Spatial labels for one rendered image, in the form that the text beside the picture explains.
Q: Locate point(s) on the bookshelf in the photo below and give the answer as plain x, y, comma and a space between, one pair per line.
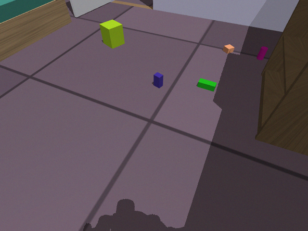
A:
283, 109

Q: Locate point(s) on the bed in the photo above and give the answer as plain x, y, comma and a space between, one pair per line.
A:
24, 22

